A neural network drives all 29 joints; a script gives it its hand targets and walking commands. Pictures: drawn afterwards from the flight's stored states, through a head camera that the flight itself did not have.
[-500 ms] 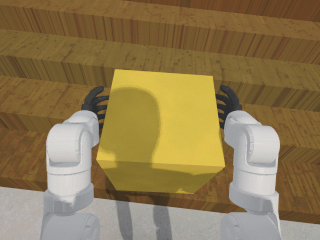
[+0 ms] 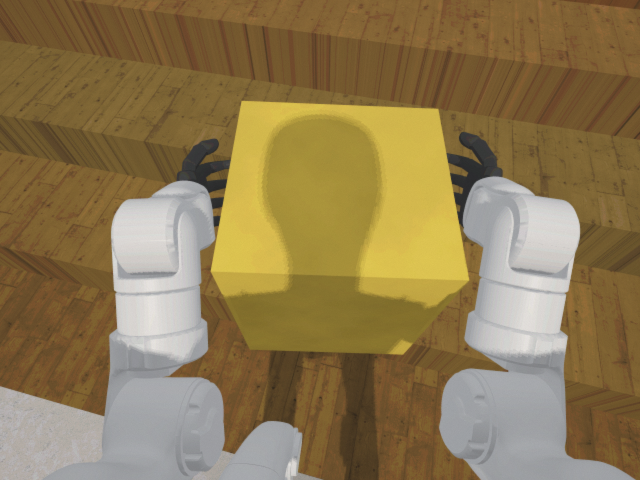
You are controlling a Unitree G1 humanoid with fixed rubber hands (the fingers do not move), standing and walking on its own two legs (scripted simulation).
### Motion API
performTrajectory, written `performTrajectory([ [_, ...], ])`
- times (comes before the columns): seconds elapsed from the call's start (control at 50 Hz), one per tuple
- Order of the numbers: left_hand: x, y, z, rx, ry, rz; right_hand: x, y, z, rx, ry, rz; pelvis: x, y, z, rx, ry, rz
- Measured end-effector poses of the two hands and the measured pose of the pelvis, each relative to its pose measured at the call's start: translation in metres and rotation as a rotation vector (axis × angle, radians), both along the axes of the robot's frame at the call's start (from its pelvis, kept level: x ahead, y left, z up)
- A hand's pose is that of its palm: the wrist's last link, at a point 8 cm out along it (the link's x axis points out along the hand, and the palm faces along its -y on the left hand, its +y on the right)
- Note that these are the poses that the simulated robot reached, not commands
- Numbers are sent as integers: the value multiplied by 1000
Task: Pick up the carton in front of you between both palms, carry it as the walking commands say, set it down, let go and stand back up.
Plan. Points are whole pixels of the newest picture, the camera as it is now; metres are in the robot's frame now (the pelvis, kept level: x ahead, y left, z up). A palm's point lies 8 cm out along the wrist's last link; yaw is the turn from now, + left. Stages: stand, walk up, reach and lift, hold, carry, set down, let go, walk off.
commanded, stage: carry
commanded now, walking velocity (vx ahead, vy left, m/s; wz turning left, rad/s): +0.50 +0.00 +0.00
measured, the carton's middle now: (332, 243) +0.38 +0.03 +0.05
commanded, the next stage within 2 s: none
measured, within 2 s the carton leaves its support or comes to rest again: neither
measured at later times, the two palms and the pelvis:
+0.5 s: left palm out of the picture +0.75 +0.11 +0.32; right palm out of the picture +0.69 -0.18 +0.33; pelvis +0.33 +0.06 +0.17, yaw -3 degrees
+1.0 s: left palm out of the picture +1.00 +0.21 +0.54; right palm out of the picture +1.04 -0.08 +0.54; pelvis +0.63 +0.03 +0.33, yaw +0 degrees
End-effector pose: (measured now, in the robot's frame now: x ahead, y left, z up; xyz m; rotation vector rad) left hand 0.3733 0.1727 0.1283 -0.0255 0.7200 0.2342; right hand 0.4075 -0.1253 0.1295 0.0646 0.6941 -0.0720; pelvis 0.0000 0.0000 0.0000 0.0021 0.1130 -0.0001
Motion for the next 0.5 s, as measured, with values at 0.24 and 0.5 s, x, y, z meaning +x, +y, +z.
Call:
performTrajectory([
  [0.24,191,8,38,-43,-61,-59,158,5,33,-12,-59,-96,177,38,33,63,-19,-15],
  [0.5,375,-60,191,-69,-101,-285,281,-55,199,-52,-95,-302,335,58,170,-26,-32,-48],
])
